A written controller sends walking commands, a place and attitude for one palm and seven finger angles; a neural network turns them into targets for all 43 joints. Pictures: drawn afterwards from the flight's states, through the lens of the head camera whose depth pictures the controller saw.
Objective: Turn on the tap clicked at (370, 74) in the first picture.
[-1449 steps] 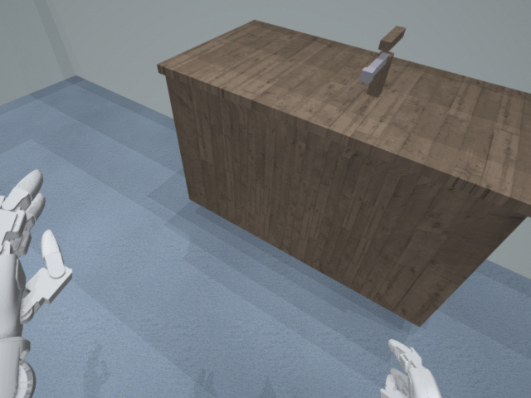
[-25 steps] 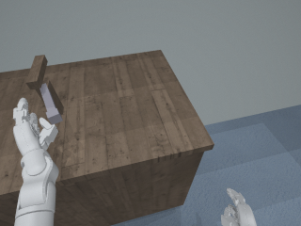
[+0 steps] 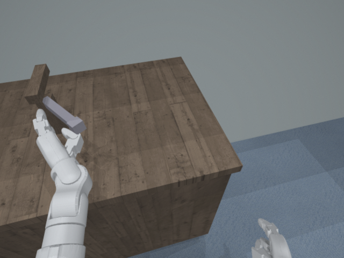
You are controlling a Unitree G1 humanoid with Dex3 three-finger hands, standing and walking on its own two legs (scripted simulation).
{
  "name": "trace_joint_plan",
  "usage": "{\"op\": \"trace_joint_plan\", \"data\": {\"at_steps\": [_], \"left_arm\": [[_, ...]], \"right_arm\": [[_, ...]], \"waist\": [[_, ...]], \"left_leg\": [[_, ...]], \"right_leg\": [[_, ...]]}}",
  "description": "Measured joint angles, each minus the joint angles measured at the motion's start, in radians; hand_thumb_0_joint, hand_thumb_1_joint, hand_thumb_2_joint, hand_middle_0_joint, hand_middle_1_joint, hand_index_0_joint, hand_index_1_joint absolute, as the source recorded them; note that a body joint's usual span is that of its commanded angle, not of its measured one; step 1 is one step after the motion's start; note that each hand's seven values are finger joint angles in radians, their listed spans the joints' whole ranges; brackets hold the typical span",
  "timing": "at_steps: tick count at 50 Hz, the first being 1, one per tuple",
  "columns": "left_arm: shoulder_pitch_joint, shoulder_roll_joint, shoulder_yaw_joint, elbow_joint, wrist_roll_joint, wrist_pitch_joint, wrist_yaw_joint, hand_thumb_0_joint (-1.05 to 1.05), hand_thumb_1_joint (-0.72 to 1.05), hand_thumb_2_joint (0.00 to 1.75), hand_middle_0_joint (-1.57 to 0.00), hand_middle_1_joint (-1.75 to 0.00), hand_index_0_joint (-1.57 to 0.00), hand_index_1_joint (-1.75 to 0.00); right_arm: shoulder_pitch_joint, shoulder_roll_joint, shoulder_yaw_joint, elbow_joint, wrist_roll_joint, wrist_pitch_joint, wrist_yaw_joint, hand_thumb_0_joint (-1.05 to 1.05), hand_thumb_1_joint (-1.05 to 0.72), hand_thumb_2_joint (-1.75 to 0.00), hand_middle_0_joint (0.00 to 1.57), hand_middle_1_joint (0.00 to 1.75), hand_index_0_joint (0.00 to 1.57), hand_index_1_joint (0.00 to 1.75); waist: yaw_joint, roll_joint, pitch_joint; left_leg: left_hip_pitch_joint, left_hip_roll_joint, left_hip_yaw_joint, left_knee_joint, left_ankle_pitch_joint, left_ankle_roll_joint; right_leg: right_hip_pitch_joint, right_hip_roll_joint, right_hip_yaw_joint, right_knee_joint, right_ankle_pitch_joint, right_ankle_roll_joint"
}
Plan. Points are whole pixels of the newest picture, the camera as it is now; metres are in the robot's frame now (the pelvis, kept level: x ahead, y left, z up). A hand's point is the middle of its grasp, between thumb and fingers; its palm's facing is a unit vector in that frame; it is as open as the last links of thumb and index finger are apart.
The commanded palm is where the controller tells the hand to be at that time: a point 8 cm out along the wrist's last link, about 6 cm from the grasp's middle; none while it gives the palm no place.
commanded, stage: push the lever round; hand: left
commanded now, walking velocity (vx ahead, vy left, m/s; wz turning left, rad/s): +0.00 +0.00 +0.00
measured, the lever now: (76, 125) +0.37 +0.27 +0.12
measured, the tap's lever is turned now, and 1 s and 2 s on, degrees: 36 66 86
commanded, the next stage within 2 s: lift the hand up off the lever in 1.58 s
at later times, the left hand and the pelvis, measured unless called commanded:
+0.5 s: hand (91, 130) +0.36 +0.23 +0.11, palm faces +0.78 -0.63 -0.06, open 7.7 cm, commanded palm +0.31 +0.25 +0.11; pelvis +0.00 +0.00 +0.00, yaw +1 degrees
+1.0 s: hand (105, 118) +0.41 +0.21 +0.11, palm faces +0.83 -0.54 -0.10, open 8.0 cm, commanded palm +0.35 +0.23 +0.11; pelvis +0.01 -0.01 +0.00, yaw +1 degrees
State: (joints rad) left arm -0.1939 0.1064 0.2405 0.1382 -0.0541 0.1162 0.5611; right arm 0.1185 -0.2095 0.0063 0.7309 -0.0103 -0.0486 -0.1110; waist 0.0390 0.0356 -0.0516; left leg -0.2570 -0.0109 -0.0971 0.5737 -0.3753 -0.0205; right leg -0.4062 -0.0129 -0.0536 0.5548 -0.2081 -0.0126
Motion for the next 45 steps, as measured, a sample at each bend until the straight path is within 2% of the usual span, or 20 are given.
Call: {"op": "trace_joint_plan", "data": {"at_steps": [10,26,45], "left_arm": [[-0.022,-0.038,-0.026,0.009,0.027,0.011,0.077,0.01,0.92,0.91,-0.15,-0.15,-0.15,-0.15],[-0.136,-0.088,-0.049,0.114,0.060,0.020,0.178,0.01,0.92,0.91,-0.15,-0.15,-0.15,-0.15],[-0.302,-0.123,-0.024,0.286,0.108,0.025,0.308,0.01,0.92,0.91,-0.15,-0.15,-0.12,-0.14]], "right_arm": [[-0.007,0.002,-0.012,0.012,-0.009,0.024,0.011,0.01,-0.90,-0.90,0.20,0.30,0.20,0.30],[-0.032,0.021,-0.022,0.033,-0.028,0.044,0.033,0.01,-0.90,-0.90,0.20,0.30,0.20,0.30],[-0.019,0.022,-0.041,0.068,-0.045,0.064,0.071,0.01,-0.90,-0.90,0.20,0.30,0.20,0.30]], "waist": [[0.004,-0.001,0.002],[0.009,-0.001,0.000],[0.001,-0.005,-0.017]], "left_leg": [[0.013,0.000,-0.003,-0.007,-0.001,0.001],[0.009,-0.002,-0.011,-0.010,0.000,0.000],[-0.028,0.007,-0.016,-0.002,-0.005,-0.008]], "right_leg": [[0.015,-0.001,-0.003,-0.008,-0.002,0.002],[0.016,-0.004,-0.011,-0.016,-0.002,0.003],[-0.020,0.003,-0.018,-0.007,-0.008,-0.005]]}}
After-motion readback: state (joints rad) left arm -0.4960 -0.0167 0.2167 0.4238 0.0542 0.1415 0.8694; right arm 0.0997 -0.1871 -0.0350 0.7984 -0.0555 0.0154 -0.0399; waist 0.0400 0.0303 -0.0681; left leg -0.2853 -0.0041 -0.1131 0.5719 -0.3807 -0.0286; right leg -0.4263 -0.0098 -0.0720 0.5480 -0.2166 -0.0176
